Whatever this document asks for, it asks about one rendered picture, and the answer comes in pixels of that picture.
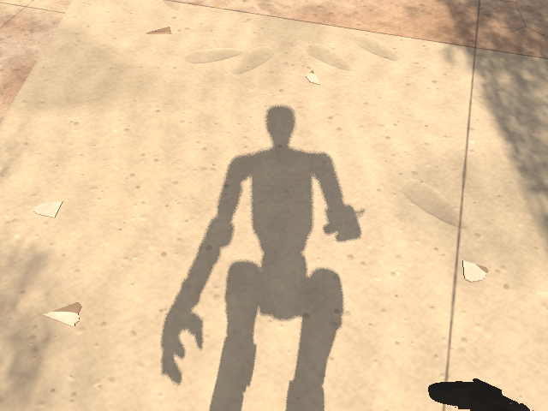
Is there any robot right hand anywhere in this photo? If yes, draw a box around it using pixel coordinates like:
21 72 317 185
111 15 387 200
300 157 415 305
428 378 530 411

